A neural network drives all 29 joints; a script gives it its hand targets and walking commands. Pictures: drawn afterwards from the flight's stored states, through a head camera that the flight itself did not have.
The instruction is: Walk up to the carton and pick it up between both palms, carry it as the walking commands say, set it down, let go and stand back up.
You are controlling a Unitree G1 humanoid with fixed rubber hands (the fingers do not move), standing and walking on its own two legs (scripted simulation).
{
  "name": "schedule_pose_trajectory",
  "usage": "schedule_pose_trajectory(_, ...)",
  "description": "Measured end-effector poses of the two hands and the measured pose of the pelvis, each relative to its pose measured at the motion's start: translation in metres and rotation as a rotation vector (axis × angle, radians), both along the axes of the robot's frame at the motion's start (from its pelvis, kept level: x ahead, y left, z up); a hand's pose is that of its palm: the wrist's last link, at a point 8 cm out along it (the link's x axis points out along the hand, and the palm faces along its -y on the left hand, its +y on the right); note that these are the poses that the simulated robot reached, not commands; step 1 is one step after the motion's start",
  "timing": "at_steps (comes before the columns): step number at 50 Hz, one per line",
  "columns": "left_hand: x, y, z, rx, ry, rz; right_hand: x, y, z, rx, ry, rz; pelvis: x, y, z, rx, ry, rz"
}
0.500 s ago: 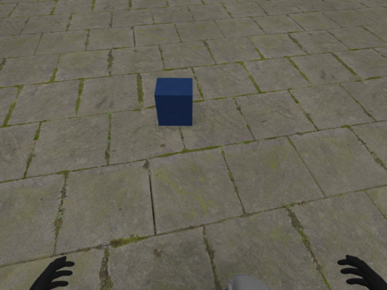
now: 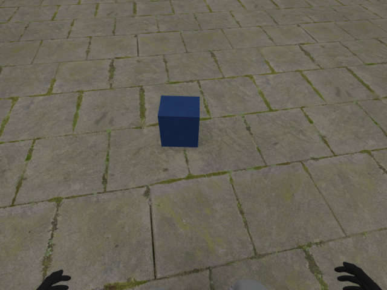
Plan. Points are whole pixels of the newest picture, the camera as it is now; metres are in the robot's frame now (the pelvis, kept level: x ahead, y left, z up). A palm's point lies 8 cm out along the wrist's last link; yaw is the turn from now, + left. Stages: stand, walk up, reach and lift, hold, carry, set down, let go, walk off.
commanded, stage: walk up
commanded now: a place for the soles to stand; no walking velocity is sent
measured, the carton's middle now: (180, 122) +1.17 +0.08 -0.62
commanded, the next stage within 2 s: none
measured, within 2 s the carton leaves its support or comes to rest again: neither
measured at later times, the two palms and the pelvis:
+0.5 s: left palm (52, 243) +0.23 +0.34 -0.08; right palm (329, 210) +0.30 -0.32 -0.08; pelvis +0.19 +0.00 -0.01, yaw +1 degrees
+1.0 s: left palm (72, 180) +0.39 +0.34 -0.07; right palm (309, 159) +0.46 -0.33 -0.08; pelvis +0.36 -0.01 -0.01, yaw +2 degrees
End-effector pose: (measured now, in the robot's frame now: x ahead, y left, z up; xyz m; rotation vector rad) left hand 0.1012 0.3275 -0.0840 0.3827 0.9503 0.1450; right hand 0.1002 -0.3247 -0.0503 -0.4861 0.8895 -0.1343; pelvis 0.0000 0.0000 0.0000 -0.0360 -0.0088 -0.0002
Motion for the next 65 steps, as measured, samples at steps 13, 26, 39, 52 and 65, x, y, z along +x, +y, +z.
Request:
schedule_pose_trajectory(13,0.109,-0.018,0.012,0.059,-0.041,0.008,0.104,-0.037,-0.020,0.003,0.027,0.018,0.102,-0.027,-0.009,0.028,0.011,0.014)
schedule_pose_trajectory(26,0.140,0.015,-0.007,0.052,0.111,0.073,0.205,0.004,-0.027,0.026,0.016,0.022,0.199,0.002,-0.014,0.000,0.002,0.023)
schedule_pose_trajectory(39,0.282,-0.002,0.011,0.026,-0.008,0.011,0.278,-0.017,0.001,-0.026,0.034,0.017,0.279,-0.006,0.003,0.020,0.009,0.014)
schedule_pose_trajectory(52,0.296,0.018,0.005,0.075,0.135,0.096,0.375,0.004,-0.027,0.031,0.050,0.030,0.370,0.001,-0.007,0.008,0.014,0.034)
schedule_pose_trajectory(65,0.448,0.020,0.003,0.011,-0.002,0.028,0.447,0.010,0.004,-0.036,0.030,0.013,0.449,0.016,0.002,0.006,-0.007,0.024)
